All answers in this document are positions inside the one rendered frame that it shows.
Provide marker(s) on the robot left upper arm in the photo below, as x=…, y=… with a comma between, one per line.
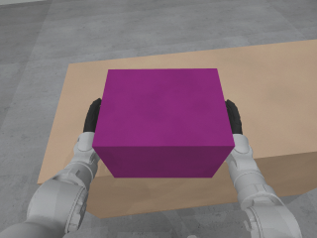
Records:
x=58, y=208

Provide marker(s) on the robot right upper arm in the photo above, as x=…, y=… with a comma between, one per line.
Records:
x=268, y=221

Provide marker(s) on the robot left hand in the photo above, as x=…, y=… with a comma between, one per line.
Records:
x=92, y=116

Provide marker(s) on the robot right hand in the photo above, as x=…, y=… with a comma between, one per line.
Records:
x=234, y=117

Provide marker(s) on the pedestal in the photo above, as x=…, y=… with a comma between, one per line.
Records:
x=274, y=87

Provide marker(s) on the robot right forearm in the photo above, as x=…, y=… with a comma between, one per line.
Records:
x=247, y=178

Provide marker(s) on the carton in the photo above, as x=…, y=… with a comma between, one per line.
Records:
x=163, y=123

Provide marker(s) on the robot left forearm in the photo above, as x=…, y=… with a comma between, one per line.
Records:
x=82, y=168

